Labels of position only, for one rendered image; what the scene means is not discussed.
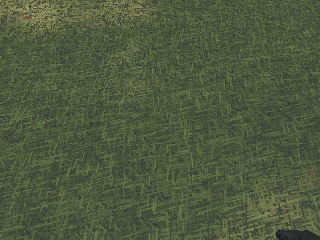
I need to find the right robot hand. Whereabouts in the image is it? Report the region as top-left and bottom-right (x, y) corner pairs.
(276, 230), (320, 240)

